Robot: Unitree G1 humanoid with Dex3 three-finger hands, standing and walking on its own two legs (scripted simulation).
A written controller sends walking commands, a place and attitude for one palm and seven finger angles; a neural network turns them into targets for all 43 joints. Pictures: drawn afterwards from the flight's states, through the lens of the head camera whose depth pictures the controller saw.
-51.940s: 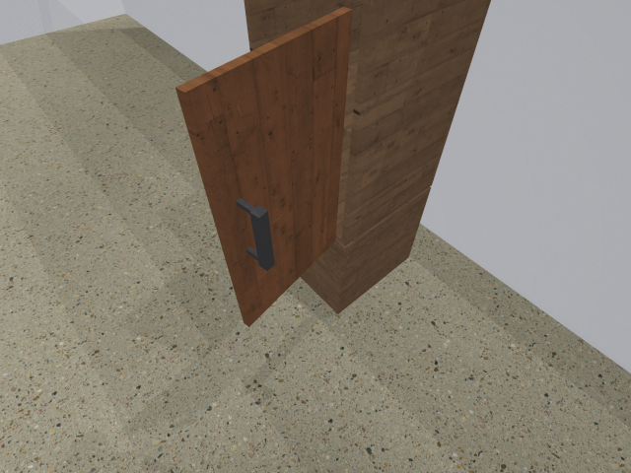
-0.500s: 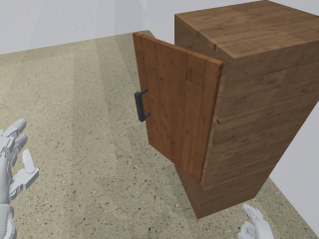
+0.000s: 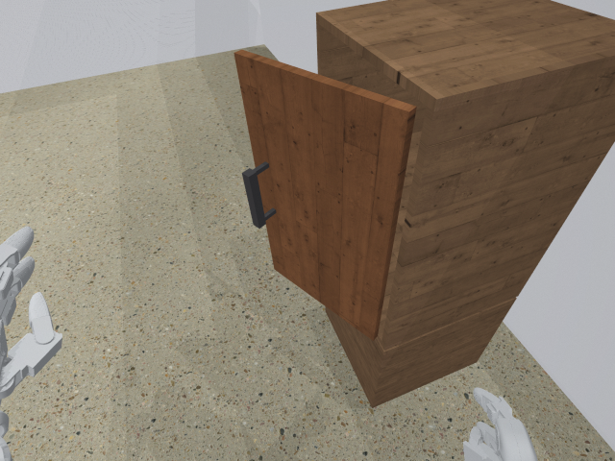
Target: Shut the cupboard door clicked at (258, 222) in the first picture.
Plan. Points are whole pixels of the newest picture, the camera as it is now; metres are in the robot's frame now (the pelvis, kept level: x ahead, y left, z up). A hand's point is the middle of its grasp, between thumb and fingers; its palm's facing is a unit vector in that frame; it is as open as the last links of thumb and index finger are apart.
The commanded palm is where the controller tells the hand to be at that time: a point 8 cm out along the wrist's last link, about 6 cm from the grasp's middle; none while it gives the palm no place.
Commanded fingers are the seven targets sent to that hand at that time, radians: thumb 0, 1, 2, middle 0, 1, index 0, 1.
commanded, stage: step back with the hand held close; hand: left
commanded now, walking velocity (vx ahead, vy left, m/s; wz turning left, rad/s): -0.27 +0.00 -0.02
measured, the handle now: (261, 195) +0.63 +0.15 -0.03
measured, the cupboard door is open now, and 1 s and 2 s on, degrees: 27 27 27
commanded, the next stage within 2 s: stop stepping back and stand still in 1.02 s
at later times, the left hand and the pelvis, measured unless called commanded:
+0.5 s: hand out of the picture +0.12 +0.29 +0.15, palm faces +0.45 -0.76 -0.46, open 7.4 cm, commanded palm +0.06 +0.32 +0.17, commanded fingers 0.00 0.90 0.90 -0.20 -0.30 -0.20 -0.30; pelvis -0.07 +0.02 -0.02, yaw +0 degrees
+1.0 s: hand out of the picture +0.02 +0.30 +0.18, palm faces +0.51 -0.73 -0.46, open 7.4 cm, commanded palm -0.05 +0.32 +0.17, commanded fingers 0.00 0.90 0.90 -0.20 -0.30 -0.20 -0.30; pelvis -0.16 +0.01 -0.02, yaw +5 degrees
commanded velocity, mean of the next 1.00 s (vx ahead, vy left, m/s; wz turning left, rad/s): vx -0.33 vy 0.00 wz -0.05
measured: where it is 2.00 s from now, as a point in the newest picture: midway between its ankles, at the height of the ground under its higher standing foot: outside the picture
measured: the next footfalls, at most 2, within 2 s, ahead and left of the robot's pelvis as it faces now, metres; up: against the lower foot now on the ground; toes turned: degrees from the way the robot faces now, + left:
right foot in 1.02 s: -0.18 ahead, -0.12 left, +0.00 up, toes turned +5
left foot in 1.16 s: -0.07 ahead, +0.12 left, +0.00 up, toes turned +5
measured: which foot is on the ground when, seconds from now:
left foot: down 0.00-1.00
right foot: down 0.00-0.82, up 0.84-1.00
